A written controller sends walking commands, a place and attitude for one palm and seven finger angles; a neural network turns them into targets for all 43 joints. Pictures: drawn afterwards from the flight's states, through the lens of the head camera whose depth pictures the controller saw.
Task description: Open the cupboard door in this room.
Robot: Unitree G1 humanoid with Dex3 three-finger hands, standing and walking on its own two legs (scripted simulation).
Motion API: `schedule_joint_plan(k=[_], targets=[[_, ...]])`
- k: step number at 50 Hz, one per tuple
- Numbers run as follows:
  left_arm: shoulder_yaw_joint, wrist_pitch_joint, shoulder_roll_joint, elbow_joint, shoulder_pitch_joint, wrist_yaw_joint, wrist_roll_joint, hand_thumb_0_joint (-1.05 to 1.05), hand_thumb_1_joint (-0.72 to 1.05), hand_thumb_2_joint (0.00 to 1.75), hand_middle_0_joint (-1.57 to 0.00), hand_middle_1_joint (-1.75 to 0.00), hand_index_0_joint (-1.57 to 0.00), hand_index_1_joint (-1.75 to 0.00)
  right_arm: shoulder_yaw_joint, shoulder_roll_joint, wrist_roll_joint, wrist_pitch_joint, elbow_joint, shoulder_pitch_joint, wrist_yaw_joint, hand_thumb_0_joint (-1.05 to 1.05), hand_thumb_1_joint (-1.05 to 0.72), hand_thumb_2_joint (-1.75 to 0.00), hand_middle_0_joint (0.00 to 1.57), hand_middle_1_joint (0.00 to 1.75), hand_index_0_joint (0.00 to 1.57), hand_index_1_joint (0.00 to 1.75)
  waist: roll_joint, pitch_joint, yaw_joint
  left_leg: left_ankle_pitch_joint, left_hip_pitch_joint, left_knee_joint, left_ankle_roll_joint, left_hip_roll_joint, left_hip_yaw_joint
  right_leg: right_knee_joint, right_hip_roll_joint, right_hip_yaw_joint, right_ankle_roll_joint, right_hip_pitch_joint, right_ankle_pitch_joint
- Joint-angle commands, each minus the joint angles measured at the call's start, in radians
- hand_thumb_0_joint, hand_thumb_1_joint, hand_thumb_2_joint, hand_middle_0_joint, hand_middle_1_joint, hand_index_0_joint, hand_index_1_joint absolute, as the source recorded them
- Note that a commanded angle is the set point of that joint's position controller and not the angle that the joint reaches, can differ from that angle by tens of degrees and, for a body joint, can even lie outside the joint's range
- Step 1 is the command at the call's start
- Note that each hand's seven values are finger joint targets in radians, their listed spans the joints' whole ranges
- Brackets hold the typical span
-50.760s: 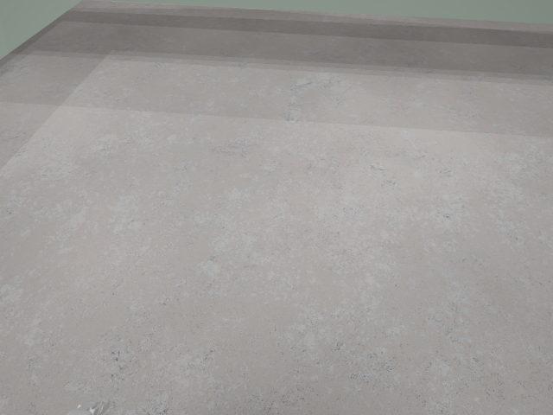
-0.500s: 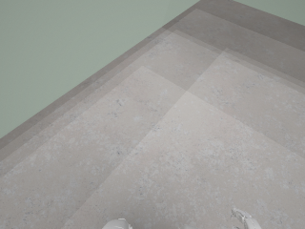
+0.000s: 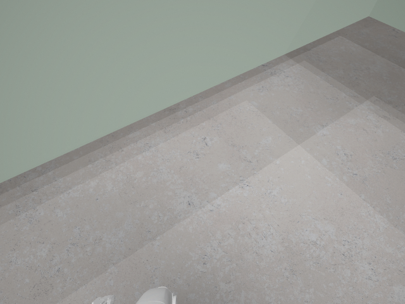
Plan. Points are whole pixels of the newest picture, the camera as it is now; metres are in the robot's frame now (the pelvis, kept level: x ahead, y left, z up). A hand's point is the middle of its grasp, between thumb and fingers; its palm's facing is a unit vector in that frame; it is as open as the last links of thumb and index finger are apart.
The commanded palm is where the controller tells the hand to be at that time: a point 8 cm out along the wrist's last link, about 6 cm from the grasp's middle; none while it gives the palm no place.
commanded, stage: turn to face it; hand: left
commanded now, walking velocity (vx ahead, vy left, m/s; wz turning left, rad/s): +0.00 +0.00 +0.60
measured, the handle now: out of the picture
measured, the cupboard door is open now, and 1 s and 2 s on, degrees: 45 45 45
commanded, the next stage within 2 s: none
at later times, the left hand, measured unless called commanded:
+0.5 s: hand out of the picture +0.05 +0.22 -0.16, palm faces +0.29 -0.91 -0.30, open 7.4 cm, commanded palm none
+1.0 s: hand out of the picture -0.06 +0.21 -0.17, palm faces +0.60 -0.76 -0.26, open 7.4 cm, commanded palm none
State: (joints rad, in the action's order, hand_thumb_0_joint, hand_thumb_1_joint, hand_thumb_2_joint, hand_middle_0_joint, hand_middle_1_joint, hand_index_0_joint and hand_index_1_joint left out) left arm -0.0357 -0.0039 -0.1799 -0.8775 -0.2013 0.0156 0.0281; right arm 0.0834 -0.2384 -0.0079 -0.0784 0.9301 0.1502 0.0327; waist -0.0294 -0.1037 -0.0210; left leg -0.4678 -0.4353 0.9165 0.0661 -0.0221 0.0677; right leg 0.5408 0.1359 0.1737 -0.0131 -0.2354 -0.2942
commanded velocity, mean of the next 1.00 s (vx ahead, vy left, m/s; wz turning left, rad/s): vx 0.00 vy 0.00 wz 0.60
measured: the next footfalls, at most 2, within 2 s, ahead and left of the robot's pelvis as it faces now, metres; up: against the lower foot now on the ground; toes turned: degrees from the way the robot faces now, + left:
left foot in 0.10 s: +0.05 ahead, +0.13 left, +0.00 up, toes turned +10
right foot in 0.48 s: +0.07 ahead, -0.13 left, +0.00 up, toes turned +15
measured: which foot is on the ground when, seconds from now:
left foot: up 0.00-0.08, down 0.10-0.48, up 0.50-0.80, down 0.82-1.00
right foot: down 0.00-0.10, up 0.12-0.46, down 0.48-0.80, up 0.82-1.00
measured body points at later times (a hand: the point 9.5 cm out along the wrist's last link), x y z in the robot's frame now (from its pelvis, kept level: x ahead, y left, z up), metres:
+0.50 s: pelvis +0.00 -0.02 -0.01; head +0.05 -0.02 +0.44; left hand +0.03 +0.27 -0.14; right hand +0.14 -0.25 -0.16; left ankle +0.01 +0.12 -0.73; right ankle +0.03 -0.14 -0.74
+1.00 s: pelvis +0.00 -0.02 -0.01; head +0.04 +0.03 +0.44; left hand -0.09 +0.25 -0.15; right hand +0.24 -0.16 -0.14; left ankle -0.04 +0.09 -0.74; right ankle +0.08 -0.15 -0.68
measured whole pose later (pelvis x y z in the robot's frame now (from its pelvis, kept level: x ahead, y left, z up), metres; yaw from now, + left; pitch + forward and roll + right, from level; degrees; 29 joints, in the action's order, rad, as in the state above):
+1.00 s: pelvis +0.00 -0.02 -0.01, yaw +36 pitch +1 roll -1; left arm -0.08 -0.06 -0.27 -0.91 -0.17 0.00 0.02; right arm 0.06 -0.22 -0.02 -0.03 0.90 0.12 0.01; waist -0.03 -0.11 0.01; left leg -0.25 -0.33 0.56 -0.01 0.01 -0.02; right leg 1.03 0.09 0.03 -0.08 -0.47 -0.46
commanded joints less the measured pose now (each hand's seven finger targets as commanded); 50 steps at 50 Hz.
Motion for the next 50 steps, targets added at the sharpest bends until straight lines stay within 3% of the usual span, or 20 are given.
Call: schedule_joint_plan(k=[1, 3, 4, 5, 6, 11, 18, 21, 22, 23, 24, 27, 29, 34, 38, 39, 40, 41, 46, 50], targets=[[-0.076, 0.013, -0.251, 0.040, -0.064, 0.014, 0.001, 0.00, 0.90, 0.90, -0.20, -0.30, -0.20, -0.30, -0.006, -0.038, 0.001, 0.039, -0.107, -0.053, 0.000, 0.00, -0.90, -0.90, 0.20, 0.30, 0.20, 0.30, -0.168, 0.153, 0.051, 0.048, 0.047, -0.238, -0.013, 0.012, 0.055, -0.068, 0.235, -0.112, 0.107, 0.167, 0.567], [-0.080, 0.007, -0.243, 0.041, -0.037, 0.007, -0.009, 0.00, 0.90, 0.90, -0.20, -0.30, -0.20, -0.30, 0.003, -0.075, -0.003, 0.046, -0.092, 0.022, -0.002, 0.00, -0.90, -0.90, 0.20, 0.30, 0.20, 0.30, -0.115, 0.177, 0.003, 0.222, 0.218, -0.441, -0.032, 0.008, 0.041, 0.048, 0.210, -0.044, 0.041, 0.073, 0.452], [-0.075, -0.001, -0.205, 0.061, -0.036, 0.002, -0.016, 0.00, 0.90, 0.90, -0.20, -0.30, -0.20, -0.30, 0.023, -0.161, -0.011, 0.056, -0.082, 0.083, -0.007, 0.00, -0.90, -0.90, 0.20, 0.30, 0.20, 0.30, 0.083, 0.220, -0.030, 0.411, 0.390, -0.517, -0.096, -0.137, -0.146, 0.226, 0.142, 0.004, -0.020, -0.108, 0.229], [-0.050, -0.006, -0.135, 0.109, 0.009, -0.005, -0.020, 0.00, 0.90, 0.90, -0.20, -0.30, -0.20, -0.30, 0.052, -0.273, -0.017, 0.056, -0.074, 0.157, -0.016, 0.00, -0.90, -0.90, 0.20, 0.30, 0.20, 0.30, 0.368, 0.213, -0.076, 0.782, 0.469, -0.559, -0.259, -0.402, -0.494, 0.455, 0.000, 0.004, -0.092, -0.364, -0.373], [-0.049, -0.019, -0.162, 0.129, 0.085, 0.002, -0.006, 0.00, 0.90, 0.90, -0.20, -0.30, -0.20, -0.30, 0.051, -0.277, -0.017, 0.052, -0.047, 0.208, -0.025, 0.00, -0.90, -0.90, 0.20, 0.30, 0.20, 0.30, 0.258, 0.220, -0.101, 0.697, 0.429, -0.557, -0.316, -0.421, -0.503, 0.584, -0.010, -0.123, -0.069, -0.390, -0.374], [-0.057, -0.029, -0.146, 0.053, 0.042, -0.008, -0.010, 0.00, 0.90, 0.90, -0.20, -0.30, -0.20, -0.30, 0.022, -0.184, -0.016, 0.065, -0.089, 0.029, -0.047, 0.00, -0.90, -0.90, 0.20, 0.30, 0.20, 0.30, 0.181, 0.146, 0.005, 0.462, 0.251, -0.590, -0.211, -0.216, -0.311, 0.579, -0.032, -0.178, -0.068, -0.323, -0.110], [-0.051, -0.026, -0.131, 0.071, 0.052, -0.005, -0.013, 0.00, 0.90, 0.90, -0.20, -0.30, -0.20, -0.30, 0.038, -0.199, -0.024, 0.048, -0.088, 0.026, -0.036, 0.00, -0.90, -0.90, 0.20, 0.30, 0.20, 0.30, 0.213, 0.127, -0.003, 0.293, 0.163, -0.598, -0.214, -0.184, -0.394, 0.255, -0.101, -0.147, -0.052, -0.152, -0.135], [-0.056, -0.011, -0.144, 0.054, -0.034, 0.001, -0.018, 0.00, 0.90, 0.90, -0.20, -0.30, -0.20, -0.30, 0.043, -0.189, -0.015, 0.043, -0.103, -0.010, -0.035, 0.00, -0.90, -0.90, 0.20, 0.30, 0.20, 0.30, 0.180, 0.163, 0.038, 0.353, 0.089, -0.511, -0.179, -0.136, -0.398, -0.007, -0.129, -0.131, -0.040, 0.051, -0.010], [-0.066, 0.000, -0.183, 0.048, -0.078, 0.006, -0.014, 0.00, 0.90, 0.90, -0.20, -0.30, -0.20, -0.30, 0.041, -0.160, -0.007, 0.042, -0.113, -0.024, -0.031, 0.00, -0.90, -0.90, 0.20, 0.30, 0.20, 0.30, 0.095, 0.174, 0.062, 0.274, -0.001, -0.441, -0.134, -0.084, -0.360, -0.152, -0.074, -0.182, -0.025, 0.173, 0.026], [-0.085, 0.008, -0.263, 0.048, -0.102, 0.016, 0.001, 0.00, 0.90, 0.90, -0.20, -0.30, -0.20, -0.30, 0.033, -0.096, 0.000, 0.041, -0.132, -0.014, -0.025, 0.00, -0.90, -0.90, 0.20, 0.30, 0.20, 0.30, -0.145, 0.166, 0.075, 0.062, -0.189, -0.232, -0.060, 0.046, -0.217, -0.282, 0.167, -0.437, 0.060, 0.275, -0.058], [-0.082, 0.004, -0.307, 0.063, -0.072, 0.017, 0.005, 0.00, 0.90, 0.90, -0.20, -0.30, -0.20, -0.30, 0.029, -0.091, -0.005, 0.044, -0.152, -0.034, -0.019, 0.00, -0.90, -0.90, 0.20, 0.30, 0.20, 0.30, -0.248, 0.134, 0.077, -0.136, -0.197, 0.043, -0.030, 0.092, -0.108, -0.326, 0.361, -0.561, 0.165, 0.153, 0.000], [-0.055, 0.010, -0.195, 0.083, 0.045, 0.024, -0.008, 0.00, 0.90, 0.90, -0.20, -0.30, -0.20, -0.30, 0.032, -0.097, -0.009, 0.023, -0.101, -0.005, -0.011, 0.00, -0.90, -0.90, 0.20, 0.30, 0.20, 0.30, -0.212, 0.103, 0.003, 0.004, -0.181, 0.309, -0.014, -0.002, -0.118, -0.217, 0.220, -0.306, 0.150, 0.081, 0.322], [-0.049, 0.016, -0.182, 0.079, 0.027, 0.022, -0.005, 0.00, 0.90, 0.90, -0.20, -0.30, -0.20, -0.30, 0.018, -0.066, -0.006, 0.021, -0.093, -0.024, -0.004, 0.00, -0.90, -0.90, 0.20, 0.30, 0.20, 0.30, -0.179, 0.102, 0.008, 0.026, -0.148, 0.220, 0.004, -0.005, -0.066, -0.178, 0.179, -0.190, 0.126, 0.116, 0.495], [-0.068, 0.014, -0.239, 0.036, -0.070, 0.018, 0.001, 0.00, 0.90, 0.90, -0.20, -0.30, -0.20, -0.30, -0.003, -0.035, 0.000, 0.029, -0.109, -0.105, 0.003, 0.00, -0.90, -0.90, 0.20, 0.30, 0.20, 0.30, -0.169, 0.120, 0.066, 0.002, -0.040, -0.097, -0.001, 0.012, 0.024, -0.113, 0.212, -0.138, 0.124, 0.197, 0.619], [-0.080, 0.009, -0.250, 0.027, -0.060, 0.009, -0.007, 0.00, 0.90, 0.90, -0.20, -0.30, -0.20, -0.30, 0.000, -0.068, -0.003, 0.045, -0.096, -0.031, -0.003, 0.00, -0.90, -0.90, 0.20, 0.30, 0.20, 0.30, -0.141, 0.162, 0.021, 0.189, 0.178, -0.402, -0.029, 0.035, 0.053, 0.042, 0.200, -0.063, 0.055, 0.129, 0.580], [-0.077, 0.006, -0.236, 0.042, -0.045, 0.004, -0.015, 0.00, 0.90, 0.90, -0.20, -0.30, -0.20, -0.30, 0.014, -0.119, -0.008, 0.053, -0.081, 0.042, -0.006, 0.00, -0.90, -0.90, 0.20, 0.30, 0.20, 0.30, -0.039, 0.210, -0.024, 0.373, 0.348, -0.484, -0.060, -0.027, -0.013, 0.183, 0.178, -0.020, 0.006, 0.011, 0.468], [-0.064, -0.001, -0.167, 0.079, -0.038, -0.004, -0.021, 0.00, 0.90, 0.90, -0.20, -0.30, -0.20, -0.30, 0.045, -0.237, -0.017, 0.061, -0.074, 0.112, -0.013, 0.00, -0.90, -0.90, 0.20, 0.30, 0.20, 0.30, 0.267, 0.254, -0.059, 0.739, 0.523, -0.500, -0.203, -0.303, -0.391, 0.419, 0.030, 0.018, -0.075, -0.275, -0.097], [-0.047, -0.010, -0.151, 0.119, 0.037, 0.001, -0.012, 0.00, 0.90, 0.90, -0.20, -0.30, -0.20, -0.30, 0.054, -0.290, -0.014, 0.051, -0.053, 0.179, -0.021, 0.00, -0.90, -0.90, 0.20, 0.30, 0.20, 0.30, 0.296, 0.235, -0.091, 0.856, 0.478, -0.526, -0.315, -0.421, -0.487, 0.562, -0.013, -0.079, -0.072, -0.358, -0.403], [-0.059, -0.031, -0.144, 0.060, 0.045, -0.008, -0.010, 0.00, 0.90, 0.90, -0.20, -0.30, -0.20, -0.30, 0.027, -0.194, -0.021, 0.060, -0.096, -0.002, -0.046, 0.00, -0.90, -0.90, 0.20, 0.30, 0.20, 0.30, 0.189, 0.125, 0.002, 0.448, 0.220, -0.580, -0.219, -0.219, -0.327, 0.563, -0.028, -0.172, -0.065, -0.297, -0.151], [-0.053, -0.028, -0.135, 0.067, 0.045, -0.010, -0.011, 0.00, 0.90, 0.90, -0.20, -0.30, -0.20, -0.30, 0.033, -0.198, -0.022, 0.056, -0.095, -0.003, -0.040, 0.00, -0.90, -0.90, 0.20, 0.30, 0.20, 0.30, 0.192, 0.144, -0.001, 0.381, 0.208, -0.578, -0.213, -0.187, -0.331, 0.358, -0.071, -0.146, -0.060, -0.203, -0.148]])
